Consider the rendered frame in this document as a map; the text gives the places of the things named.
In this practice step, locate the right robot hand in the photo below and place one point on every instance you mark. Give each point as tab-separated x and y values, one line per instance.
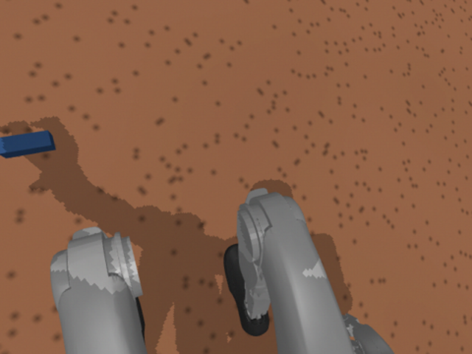
367	340

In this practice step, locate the small box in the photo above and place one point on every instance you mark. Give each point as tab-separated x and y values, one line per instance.
25	144

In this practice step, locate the right robot foot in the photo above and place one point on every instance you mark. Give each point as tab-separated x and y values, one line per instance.
236	283

